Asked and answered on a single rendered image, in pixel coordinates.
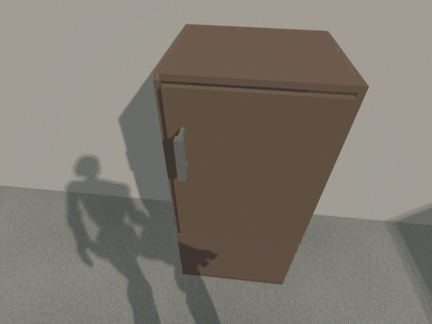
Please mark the cupboard door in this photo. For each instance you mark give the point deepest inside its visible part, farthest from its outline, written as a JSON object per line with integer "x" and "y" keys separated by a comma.
{"x": 256, "y": 158}

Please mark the handle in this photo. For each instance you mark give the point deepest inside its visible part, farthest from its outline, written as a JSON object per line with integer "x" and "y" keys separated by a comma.
{"x": 180, "y": 156}

